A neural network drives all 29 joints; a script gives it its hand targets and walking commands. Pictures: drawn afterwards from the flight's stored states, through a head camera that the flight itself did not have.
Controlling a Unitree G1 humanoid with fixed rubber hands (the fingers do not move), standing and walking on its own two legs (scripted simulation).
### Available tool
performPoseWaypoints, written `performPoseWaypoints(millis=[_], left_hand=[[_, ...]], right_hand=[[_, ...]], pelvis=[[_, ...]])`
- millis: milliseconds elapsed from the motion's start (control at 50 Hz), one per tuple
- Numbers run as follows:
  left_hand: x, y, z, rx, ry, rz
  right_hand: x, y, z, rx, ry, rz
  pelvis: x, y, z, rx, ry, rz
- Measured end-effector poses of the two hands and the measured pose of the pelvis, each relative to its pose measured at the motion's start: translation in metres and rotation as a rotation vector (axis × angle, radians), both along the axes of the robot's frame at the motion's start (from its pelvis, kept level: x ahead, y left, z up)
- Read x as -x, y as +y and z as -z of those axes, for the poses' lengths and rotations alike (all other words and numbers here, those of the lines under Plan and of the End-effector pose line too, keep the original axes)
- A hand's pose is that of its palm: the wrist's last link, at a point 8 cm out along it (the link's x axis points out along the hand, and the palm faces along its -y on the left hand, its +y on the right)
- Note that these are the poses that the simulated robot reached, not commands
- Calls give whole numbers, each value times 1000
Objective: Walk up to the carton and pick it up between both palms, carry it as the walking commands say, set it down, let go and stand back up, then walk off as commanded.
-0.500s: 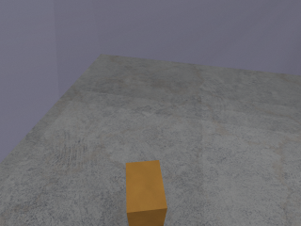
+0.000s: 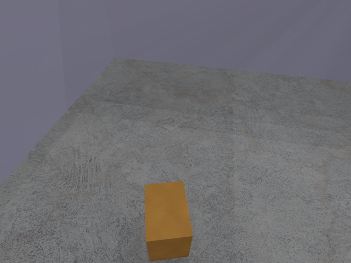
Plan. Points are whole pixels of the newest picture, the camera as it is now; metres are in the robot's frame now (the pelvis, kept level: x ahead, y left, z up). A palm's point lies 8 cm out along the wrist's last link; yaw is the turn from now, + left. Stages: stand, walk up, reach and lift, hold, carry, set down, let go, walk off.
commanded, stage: stand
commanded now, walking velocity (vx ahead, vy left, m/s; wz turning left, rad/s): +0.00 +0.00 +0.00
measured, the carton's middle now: (166, 220) +0.51 +0.03 -0.64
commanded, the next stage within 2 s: walk off in 0.20 s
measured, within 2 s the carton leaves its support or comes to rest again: neither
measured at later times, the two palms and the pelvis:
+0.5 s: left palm out of the picture +0.07 +0.30 -0.11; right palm out of the picture +0.07 -0.30 -0.11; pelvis +0.00 +0.00 +0.00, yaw +2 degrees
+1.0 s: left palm out of the picture -0.02 +0.34 -0.13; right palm out of the picture +0.08 -0.21 -0.11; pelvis -0.03 +0.04 +0.00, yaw +20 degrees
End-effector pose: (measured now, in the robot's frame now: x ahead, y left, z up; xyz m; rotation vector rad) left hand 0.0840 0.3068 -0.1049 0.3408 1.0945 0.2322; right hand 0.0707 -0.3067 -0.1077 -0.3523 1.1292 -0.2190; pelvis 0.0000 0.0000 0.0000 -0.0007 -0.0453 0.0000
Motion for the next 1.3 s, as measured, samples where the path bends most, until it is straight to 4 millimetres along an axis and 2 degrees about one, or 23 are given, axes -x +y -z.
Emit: performPoseWaypoints(millis=[440, 600, 760, 840, 960, 1060, 1180, 1220, 1300], left_hand=[[4, -1, 2, -1, 26, -12], [33, 1, 21, 16, 73, -94], [63, 18, 49, 86, 33, -180], [79, 25, 43, 111, 25, -231], [98, 34, 27, 111, -2, -299], [107, 32, 20, 91, -30, -360], [117, 12, 12, 44, -70, -426], [130, 3, 11, 20, -54, -455], [155, -12, 3, 10, -17, -513]], right_hand=[[-3, 0, 1, -3, 18, -2], [7, 24, 16, -25, 84, -45], [24, 63, 23, -4, 156, -114], [28, 83, 15, -13, 182, -145], [-1, 98, 1, -16, 144, -211], [-32, 96, 0, -7, 109, -266], [-65, 85, 12, -26, 104, -326], [-79, 84, 18, -42, 86, -346], [-105, 95, 20, -69, 67, -427]], pelvis=[[1, -1, -1, 1, 1, -10], [11, 5, 9, 39, 16, -78], [25, 33, 24, 46, 12, -198], [31, 41, 14, 45, 23, -244], [33, 45, 2, 57, 44, -317], [31, 39, 1, 57, 60, -380], [24, 20, 6, 39, 70, -453], [21, 13, 10, 33, 66, -475], [17, 9, 5, 27, 63, -532]])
